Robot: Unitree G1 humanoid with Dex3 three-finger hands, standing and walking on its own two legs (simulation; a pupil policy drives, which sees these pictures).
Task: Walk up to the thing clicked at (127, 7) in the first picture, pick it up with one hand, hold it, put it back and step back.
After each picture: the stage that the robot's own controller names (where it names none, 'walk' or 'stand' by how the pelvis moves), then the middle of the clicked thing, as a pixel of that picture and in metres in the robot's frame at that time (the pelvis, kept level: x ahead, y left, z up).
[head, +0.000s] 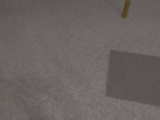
stand; (126, 9) +1.94 -0.62 -0.65
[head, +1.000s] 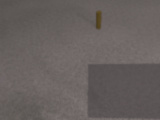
walk; (98, 20) +1.88 -0.13 -0.62
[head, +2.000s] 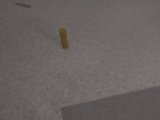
walk; (63, 39) +1.29 +0.25 -0.65
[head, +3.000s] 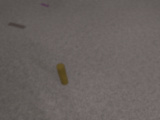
walk; (62, 74) +0.84 +0.24 -0.65
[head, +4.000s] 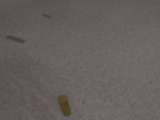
walk; (64, 106) +0.55 +0.21 -0.65
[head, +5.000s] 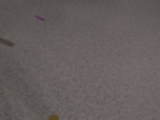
stand; out of the picture +0.39 +0.18 -0.63
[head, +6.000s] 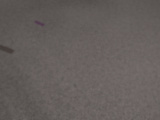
stand; out of the picture +0.35 +0.18 -0.66
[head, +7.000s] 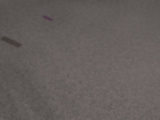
stand; out of the picture +0.35 +0.16 -0.65
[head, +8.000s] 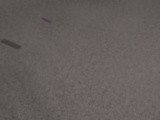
stand; out of the picture +0.37 +0.17 -0.66
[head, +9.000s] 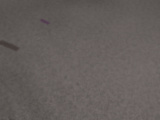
stand; out of the picture +0.36 +0.18 -0.66
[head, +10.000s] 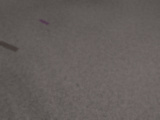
stand; out of the picture +0.35 +0.18 -0.66
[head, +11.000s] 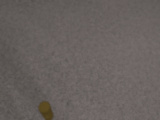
go down; (46, 111) +0.38 +0.20 -0.60
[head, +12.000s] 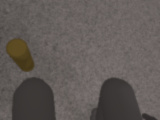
go down; (23, 58) +0.42 +0.24 -0.25
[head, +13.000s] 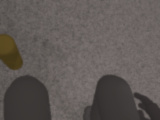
close in; (10, 55) +0.42 +0.26 -0.23
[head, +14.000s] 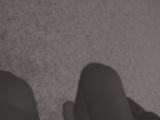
close in; out of the picture +0.39 +0.29 -0.15
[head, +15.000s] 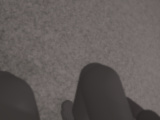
lift; out of the picture +0.39 +0.29 -0.15
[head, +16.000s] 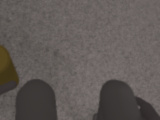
lift; (2, 72) +0.32 +0.26 -0.03
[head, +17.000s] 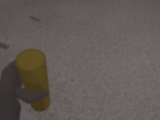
hold; (36, 85) +0.31 +0.15 +0.08
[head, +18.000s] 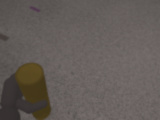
hold; (36, 95) +0.29 +0.16 +0.02
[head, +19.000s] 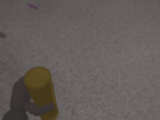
crouch; (44, 98) +0.29 +0.14 -0.01
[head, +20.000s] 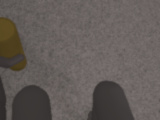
crouch; (11, 50) +0.43 +0.21 -0.06
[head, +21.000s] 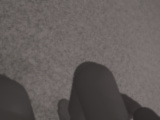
lower; out of the picture +0.39 +0.30 -0.16
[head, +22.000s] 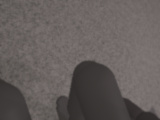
lower; out of the picture +0.41 +0.30 -0.16
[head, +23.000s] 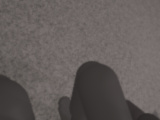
lower; out of the picture +0.40 +0.30 -0.16
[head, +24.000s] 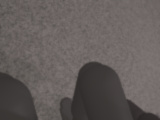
lower; out of the picture +0.39 +0.29 -0.16
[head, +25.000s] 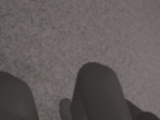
open; out of the picture +0.38 +0.29 -0.16
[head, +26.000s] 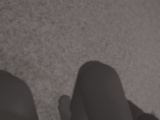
rise; out of the picture +0.37 +0.29 -0.16
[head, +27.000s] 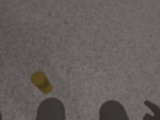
walk; (43, 83) +0.40 +0.22 -0.42
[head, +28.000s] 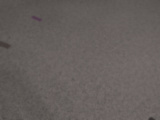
stand; out of the picture +0.36 +0.18 -0.60
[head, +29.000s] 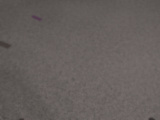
stand; out of the picture +0.35 +0.19 -0.60
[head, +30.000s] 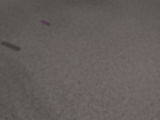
stand; out of the picture +0.38 +0.17 -0.65
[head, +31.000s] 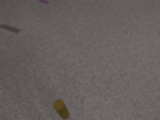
walk; (62, 110) +0.42 +0.21 -0.63
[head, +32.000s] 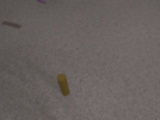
walk; (63, 85) +0.66 +0.22 -0.63
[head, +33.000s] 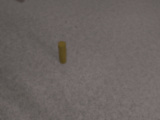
stand; (62, 53) +0.95 +0.16 -0.63
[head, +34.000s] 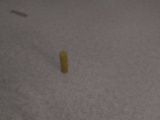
stand; (63, 62) +0.97 +0.17 -0.64
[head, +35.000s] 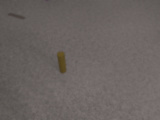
stand; (62, 62) +0.99 +0.19 -0.66
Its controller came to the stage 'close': yes
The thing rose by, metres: 0.67
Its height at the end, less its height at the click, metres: +0.00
